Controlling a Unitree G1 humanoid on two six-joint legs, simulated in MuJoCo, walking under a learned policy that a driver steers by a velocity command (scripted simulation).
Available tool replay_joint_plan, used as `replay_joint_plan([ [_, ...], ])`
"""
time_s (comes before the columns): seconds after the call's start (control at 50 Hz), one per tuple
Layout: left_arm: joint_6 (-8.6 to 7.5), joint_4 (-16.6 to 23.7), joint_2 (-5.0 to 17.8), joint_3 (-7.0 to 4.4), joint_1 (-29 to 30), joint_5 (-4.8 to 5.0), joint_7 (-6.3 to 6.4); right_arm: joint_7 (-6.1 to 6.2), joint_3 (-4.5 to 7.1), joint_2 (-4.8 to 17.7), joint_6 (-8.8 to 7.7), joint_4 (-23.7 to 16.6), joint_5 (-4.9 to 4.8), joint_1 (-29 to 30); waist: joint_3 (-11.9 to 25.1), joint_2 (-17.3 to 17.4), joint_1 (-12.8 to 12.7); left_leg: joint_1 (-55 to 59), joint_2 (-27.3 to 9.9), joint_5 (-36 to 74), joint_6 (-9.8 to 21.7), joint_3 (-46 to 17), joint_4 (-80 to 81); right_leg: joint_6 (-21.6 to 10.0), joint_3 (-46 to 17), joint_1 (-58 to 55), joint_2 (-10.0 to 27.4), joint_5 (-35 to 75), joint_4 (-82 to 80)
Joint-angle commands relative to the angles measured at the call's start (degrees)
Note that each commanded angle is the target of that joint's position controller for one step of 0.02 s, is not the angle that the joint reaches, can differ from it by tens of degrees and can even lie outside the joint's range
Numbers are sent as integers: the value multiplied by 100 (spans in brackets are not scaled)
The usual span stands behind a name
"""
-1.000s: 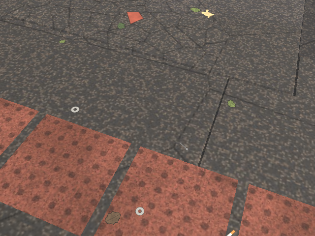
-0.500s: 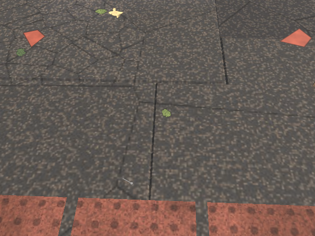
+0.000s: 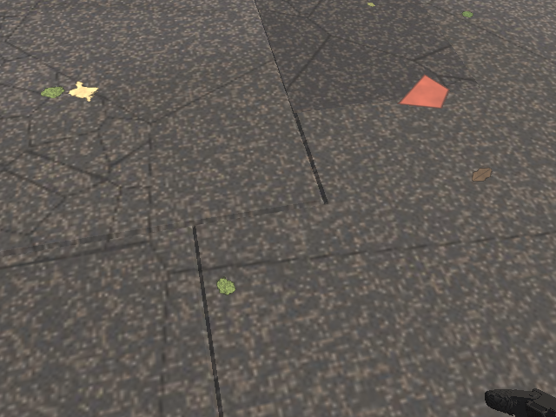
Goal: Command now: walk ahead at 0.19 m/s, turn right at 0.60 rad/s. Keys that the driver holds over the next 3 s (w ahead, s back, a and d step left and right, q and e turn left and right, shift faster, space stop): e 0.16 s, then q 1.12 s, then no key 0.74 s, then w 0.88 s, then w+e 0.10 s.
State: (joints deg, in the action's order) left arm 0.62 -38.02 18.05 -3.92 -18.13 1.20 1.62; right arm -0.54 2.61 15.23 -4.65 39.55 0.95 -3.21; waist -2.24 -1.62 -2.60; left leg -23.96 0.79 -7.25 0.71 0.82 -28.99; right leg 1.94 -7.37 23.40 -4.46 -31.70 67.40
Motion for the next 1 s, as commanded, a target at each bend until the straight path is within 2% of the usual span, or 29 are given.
replay_joint_plan([
  [0.02, 147, 505, 709, -247, -120, -1, 41, 75, 164, 657, 132, -222, 25, -217, 612, 839, 154, 1420, -1659, 1707, 1110, -1359, 1014, 200, 168, 1161, 704, 389, 393],
  [0.04, 190, 511, 528, -206, -170, 11, 43, 83, 191, 717, 128, -174, 54, -151, 505, 967, 120, 1096, -1514, 1715, 1131, -1028, 1206, 205, 343, 935, 688, 535, 139],
  [0.08, 204, 600, 343, -150, -56, -15, 45, 101, 248, 860, 118, -75, 50, -144, 575, 1023, 141, 1147, -1612, 2212, 1288, -723, 1327, 227, 469, 886, 737, 770, -334],
  [0.14, 202, 701, 342, -127, 207, -51, -16, 143, 299, 994, 191, 1, -23, -83, 889, 845, 205, 1443, -1816, 2257, 1363, -426, 1329, 193, 496, 697, 881, 1336, -1042],
  [0.22, 201, 819, 247, -64, 611, -94, -107, 84, 292, 1090, 305, 182, -118, -173, 814, 845, 331, 1230, -1707, 1585, 1303, -206, 1305, 35, 648, -56, 720, 1479, -2136],
  [0.26, 183, 780, 195, -44, 605, -128, -129, 3, 235, 1033, 318, 306, -193, -214, 793, 813, 283, 1321, -1654, 1261, 1211, -290, 1099, -82, 692, -470, 608, 1559, -2978],
  [0.28, 159, 673, 122, -33, 442, -153, -137, -35, 166, 906, 316, 352, -237, -127, 793, 771, 144, 1197, -1518, 1005, 1057, -261, 888, -169, 768, -979, 535, 2002, -3760],
  [0.3, 131, 576, 128, -37, 307, -187, -131, -76, 52, 649, 292, 434, -257, -163, 786, 713, 45, 901, -1316, 662, 766, -210, 672, -283, 767, -1690, 489, 2583, -4590],
  [0.32, 120, 612, 433, -92, 280, -224, -77, -136, -62, 396, 240, 518, -140, -455, 951, 388, 147, 513, -998, 3, 279, -58, 350, -416, 157, -2484, 1055, 3656, -4729],
  [0.34, 138, 788, 838, -111, 411, -316, 7, -206, -152, 197, 207, 500, 119, -776, 1129, -719, 477, 3, -538, -1916, -187, 269, -447, -835, -855, -2836, 2235, 5458, -4393],
  [0.36, 98, 741, 598, -45, 753, -405, -14, -145, -115, 331, 265, 550, -43, -841, 1135, -1176, 442, 309, -507, -2304, -345, 21, -584, -1462, -854, -1808, 2409, 4296, -4624],
  [0.38, 36, 787, 477, -30, 1135, -375, -64, -86, -41, 679, 322, 560, -117, -696, 798, -948, 462, 547, -479, -1799, -403, 50, -550, -1343, -506, -1435, 1970, 3496, -4689],
  [0.4, 2, 727, 511, -59, 1235, -329, -67, -40, 19, 799, 361, 545, -126, -546, 643, -966, 434, 401, -351, -1271, -409, 166, -511, -1098, -229, -1443, 1704, 3135, -4662],
  [0.42, -10, 703, 617, -92, 1196, -304, -47, 14, 54, 877, 418, 595, -110, -526, 575, -974, 368, 334, -324, -1100, -418, 165, -591, -1025, -144, -1460, 1684, 3136, -4658],
  [0.44, -19, 653, 661, -114, 1203, -260, -18, 31, 77, 916, 472, 580, -80, -609, 529, -1009, 378, 356, -351, -1104, -423, 116, -755, -1076, -155, -1377, 1810, 3396, -4627],
  [0.5, 8, 596, 652, -158, 1042, -206, 82, 0, 140, 848, 548, 513, -196, -694, 554, -917, 236, -21, -343, -1984, -297, 142, -1816, -1410, -270, -1532, 2273, 4230, -4517],
  [0.56, -3, 515, 648, -201, 1172, -169, 112, -25, 172, 669, 661, 391, -229, -619, 517, -593, 208, -291, -497, -2391, -235, 33, -2277, -1574, -235, -1594, 2527, 4607, -4509],
  [0.64, 37, 424, 649, -247, 1647, -70, 97, -97, 218, 615, 750, 375, -214, -945, 666, -541, 459, 486, -328, -1402, -118, 366, -1220, -1255, 369, -1380, 2286, 4379, -4121],
  [0.66, 64, 373, 621, -250, 1707, -18, 106, -118, 238, 609, 746, 413, -199, -1128, 688, -502, 569, 856, -176, -805, -11, 502, -569, -1053, 603, -1227, 2148, 4033, -3837],
  [0.68, 78, 229, 492, -242, 1436, 1, 102, -100, 293, 762, 727, 388, -144, -1176, 588, -104, 527, 1189, -150, 43, 185, 185, 150, -658, 959, -916, 1837, 3113, -3253],
  [0.7, 81, 310, 204, -170, 1230, -205, 89, 15, 483, 1552, 679, 241, -104, -1193, 548, 1606, 280, 1894, -1455, 2223, 753, -1826, 698, 15, 1632, 362, 1080, 1188, -1601],
  [0.72, 63, 590, 181, -126, 1941, -222, 135, -30, 480, 1762, 580, 118, 102, -1313, 584, 1988, 661, 1880, -2355, 3099, 1900, -3254, 1061, 186, 886, 1323, 271, -941, -373],
  [0.74, 50, 525, 380, -187, 1962, -149, 158, -68, 429, 1628, 445, 49, 165, -1277, 743, 1157, 694, 1987, -2277, 2747, 2026, -3014, 1053, 136, 356, 1477, 412, -862, 252],
  [0.76, 51, 428, 450, -224, 1854, -107, 169, -46, 400, 1491, 368, 13, 74, -1023, 630, 827, 518, 2020, -1969, 2404, 1736, -2532, 924, 75, 256, 1579, 523, -359, 331],
  [0.78, 54, 284, 485, -260, 1734, -142, 207, 4, 381, 1374, 365, -21, -65, -796, 565, 524, 406, 2063, -1693, 2085, 1427, -2212, 856, 84, 232, 1656, 607, 127, 158],
  [0.8, 64, 227, 549, -292, 1674, -175, 240, 66, 329, 1226, 390, -57, -171, -654, 566, 560, 343, 2074, -1548, 2027, 1258, -2055, 851, 121, 194, 1608, 667, 485, 4],
  [0.82, 59, 177, 494, -292, 1572, -157, 227, 112, 293, 1156, 428, -83, -192, -667, 642, 666, 298, 2006, -1401, 2112, 1194, -1944, 870, 176, 222, 1407, 603, 750, 58],
  [0.88, 29, 94, 388, -276, 1427, -93, 192, 188, 290, 1135, 480, -173, -154, -833, 791, 667, 331, 2229, -1254, 2031, 1182, -1863, 925, 274, 220, 1343, 470, 1173, -141],
  [1.0, -46, 85, 391, -270, 1545, -93, 183, 262, 343, 1235, 575, -320, -154, -848, 535, 892, 426, 2076, -1111, 649, 1177, -2275, 1067, 427, 89, 1228, 428, 1381, -1385],
])
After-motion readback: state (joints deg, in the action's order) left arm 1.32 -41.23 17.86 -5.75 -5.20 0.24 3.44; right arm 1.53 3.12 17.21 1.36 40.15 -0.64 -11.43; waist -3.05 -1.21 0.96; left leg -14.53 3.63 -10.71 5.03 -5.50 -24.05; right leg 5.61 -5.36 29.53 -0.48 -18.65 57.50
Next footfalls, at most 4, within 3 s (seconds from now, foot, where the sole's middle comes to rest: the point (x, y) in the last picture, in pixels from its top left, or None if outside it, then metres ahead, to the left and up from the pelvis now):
0.32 right None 0.12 -0.15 -0.77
0.68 left None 0.10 0.08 -0.77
1.30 right None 0.18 -0.12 -0.77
1.64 left None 0.04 0.11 -0.77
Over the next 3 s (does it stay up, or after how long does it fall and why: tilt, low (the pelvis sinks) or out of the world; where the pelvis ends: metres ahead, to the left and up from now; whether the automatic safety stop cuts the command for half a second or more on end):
stays up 0.43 0.19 0.02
